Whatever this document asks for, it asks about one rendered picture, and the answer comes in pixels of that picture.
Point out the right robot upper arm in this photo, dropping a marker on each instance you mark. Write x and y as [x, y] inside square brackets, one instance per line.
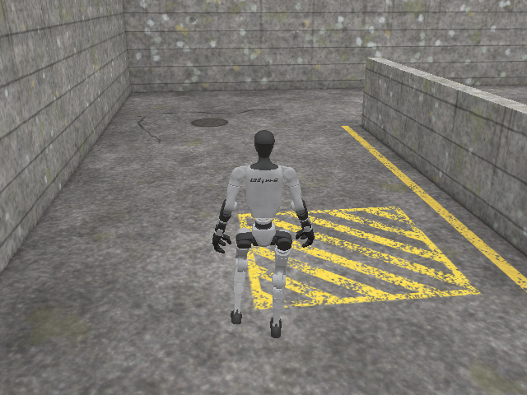
[294, 188]

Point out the left robot upper arm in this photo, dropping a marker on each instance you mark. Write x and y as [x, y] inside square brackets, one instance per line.
[237, 174]

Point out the robot left forearm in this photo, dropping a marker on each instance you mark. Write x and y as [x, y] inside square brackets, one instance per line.
[222, 220]

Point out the robot right forearm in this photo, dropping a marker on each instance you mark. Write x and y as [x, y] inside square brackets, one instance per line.
[304, 219]

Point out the robot head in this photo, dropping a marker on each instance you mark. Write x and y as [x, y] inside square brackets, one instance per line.
[263, 142]

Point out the left robot foot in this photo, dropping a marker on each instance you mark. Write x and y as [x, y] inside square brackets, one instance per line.
[236, 318]

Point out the right robot hand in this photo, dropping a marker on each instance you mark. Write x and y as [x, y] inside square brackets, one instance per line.
[304, 235]

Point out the left robot hand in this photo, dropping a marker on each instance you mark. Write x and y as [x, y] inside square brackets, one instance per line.
[216, 240]

